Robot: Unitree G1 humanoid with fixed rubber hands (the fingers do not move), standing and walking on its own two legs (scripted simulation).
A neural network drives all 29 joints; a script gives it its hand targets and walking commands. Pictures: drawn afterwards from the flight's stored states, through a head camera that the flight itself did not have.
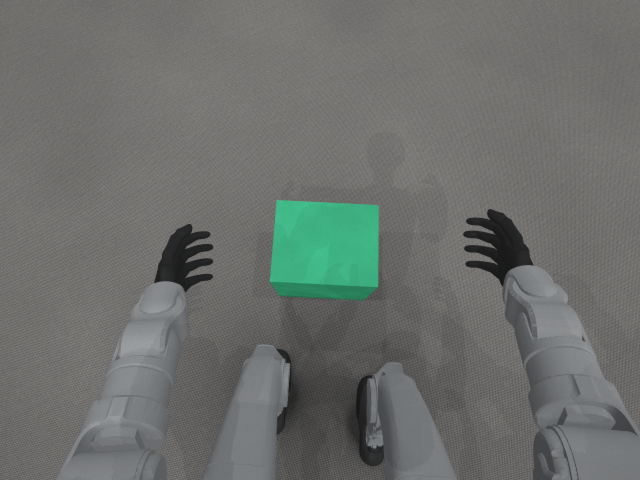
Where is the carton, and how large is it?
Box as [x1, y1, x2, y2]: [270, 200, 378, 299]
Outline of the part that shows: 277,200 270,282 280,295 364,299 377,287 378,205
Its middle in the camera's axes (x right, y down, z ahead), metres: +0.02 +0.05 +0.96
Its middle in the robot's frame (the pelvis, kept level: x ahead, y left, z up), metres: +0.48 +0.02 -0.54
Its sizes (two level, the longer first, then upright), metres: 0.230 0.185 0.254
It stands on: the floor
